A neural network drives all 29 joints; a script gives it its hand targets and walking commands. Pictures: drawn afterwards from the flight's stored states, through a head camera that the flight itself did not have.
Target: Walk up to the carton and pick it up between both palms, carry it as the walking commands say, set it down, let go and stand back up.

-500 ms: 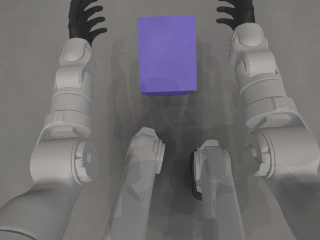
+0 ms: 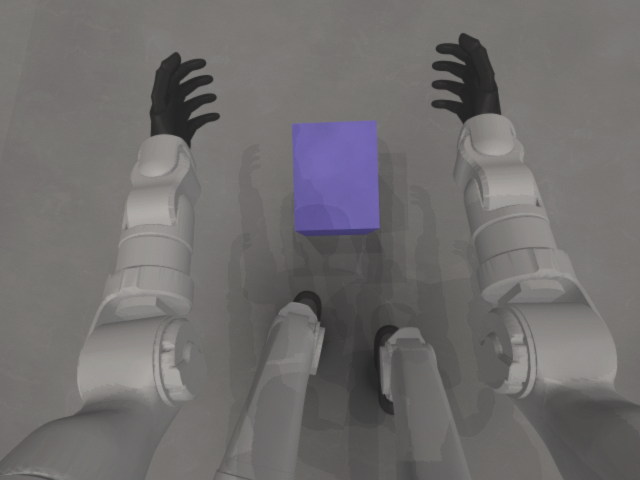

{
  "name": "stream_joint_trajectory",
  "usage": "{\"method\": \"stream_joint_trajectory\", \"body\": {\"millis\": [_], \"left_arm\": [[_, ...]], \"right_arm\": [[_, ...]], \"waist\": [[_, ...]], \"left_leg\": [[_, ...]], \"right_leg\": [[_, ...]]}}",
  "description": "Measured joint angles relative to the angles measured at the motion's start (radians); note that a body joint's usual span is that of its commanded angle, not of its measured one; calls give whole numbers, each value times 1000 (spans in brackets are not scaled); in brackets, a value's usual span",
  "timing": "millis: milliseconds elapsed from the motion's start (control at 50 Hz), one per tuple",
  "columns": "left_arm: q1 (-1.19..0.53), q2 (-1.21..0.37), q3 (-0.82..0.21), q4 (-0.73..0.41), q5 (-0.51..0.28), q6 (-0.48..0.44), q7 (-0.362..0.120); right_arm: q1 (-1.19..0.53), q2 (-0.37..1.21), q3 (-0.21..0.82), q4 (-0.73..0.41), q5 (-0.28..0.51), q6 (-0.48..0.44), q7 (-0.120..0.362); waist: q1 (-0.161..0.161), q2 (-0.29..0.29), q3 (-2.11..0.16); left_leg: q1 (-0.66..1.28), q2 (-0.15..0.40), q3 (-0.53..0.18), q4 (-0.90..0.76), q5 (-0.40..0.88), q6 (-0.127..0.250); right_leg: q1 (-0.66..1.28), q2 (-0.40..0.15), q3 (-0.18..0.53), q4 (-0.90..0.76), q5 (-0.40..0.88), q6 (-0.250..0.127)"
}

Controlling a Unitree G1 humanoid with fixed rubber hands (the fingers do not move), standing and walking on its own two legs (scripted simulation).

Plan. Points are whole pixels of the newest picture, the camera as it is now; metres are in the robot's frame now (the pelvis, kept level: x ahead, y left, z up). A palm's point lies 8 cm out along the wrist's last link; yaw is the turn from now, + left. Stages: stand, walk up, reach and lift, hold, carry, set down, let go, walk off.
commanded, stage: set down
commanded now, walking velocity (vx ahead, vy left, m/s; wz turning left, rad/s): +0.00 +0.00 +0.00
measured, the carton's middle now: (334, 187) +0.48 +0.07 -0.49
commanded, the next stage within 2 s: let go in 0.18 s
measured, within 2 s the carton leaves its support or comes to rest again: neither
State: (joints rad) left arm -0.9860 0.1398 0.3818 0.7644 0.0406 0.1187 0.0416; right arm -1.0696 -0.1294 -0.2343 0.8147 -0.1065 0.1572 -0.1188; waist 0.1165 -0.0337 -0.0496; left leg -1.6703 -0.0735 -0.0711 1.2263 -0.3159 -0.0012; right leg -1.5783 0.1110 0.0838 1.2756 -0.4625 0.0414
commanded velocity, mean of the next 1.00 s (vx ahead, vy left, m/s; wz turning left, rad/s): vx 0.00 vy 0.00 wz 0.00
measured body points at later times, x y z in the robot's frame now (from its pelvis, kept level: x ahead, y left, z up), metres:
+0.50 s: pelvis +0.04 +0.00 +0.08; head +0.31 +0.03 +0.44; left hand +0.42 +0.25 -0.05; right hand +0.47 -0.11 -0.05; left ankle +0.10 +0.10 -0.59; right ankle +0.05 -0.13 -0.59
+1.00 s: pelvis +0.09 -0.01 +0.15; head +0.18 -0.01 +0.59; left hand +0.26 +0.23 +0.06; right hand +0.32 -0.22 +0.05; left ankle +0.10 +0.10 -0.59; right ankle +0.05 -0.13 -0.59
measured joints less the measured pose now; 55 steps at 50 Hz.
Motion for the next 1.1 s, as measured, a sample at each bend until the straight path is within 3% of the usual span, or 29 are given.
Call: {"method": "stream_joint_trajectory", "body": {"millis": [320, 420, 520, 620, 880, 1100], "left_arm": [[88, -37, 49, 30, 111, -67, -45], [190, -17, -4, -34, 118, -63, -68], [393, 10, -96, -153, 87, -48, -103], [591, 35, -168, -218, 44, -62, -124], [989, 42, -290, -275, -26, -127, -114], [1217, 74, -343, -325, -59, -99, -118]], "right_arm": [[90, 53, -59, 31, -83, -65, 19], [203, 87, -39, -64, -98, -58, -13], [430, 112, 20, -212, -74, -48, -33], [628, 91, 66, -271, -37, -71, -2], [971, 1, 121, -246, 48, -153, 89], [1255, -51, 182, -327, 100, -140, 134]], "waist": [[-11, -7, 6], [-22, 1, 21], [-31, 14, 36], [-39, 27, 36], [-51, 30, 50], [-80, 26, 75]], "left_leg": [[247, 14, -2, -299, 91, 5], [300, 17, -8, -336, 94, 6], [418, 20, -13, -407, 101, 11], [580, 18, -17, -498, 114, 13], [1034, 18, -15, -685, 117, 10], [1354, 23, -33, -799, 115, -3]], "right_leg": [[240, -13, 22, -307, 107, -5], [297, -15, 20, -353, 115, -7], [420, -19, 21, -438, 131, -11], [586, -30, 22, -539, 149, -16], [1036, -50, 34, -726, 159, -40], [1359, -56, 24, -840, 159, -66]]}}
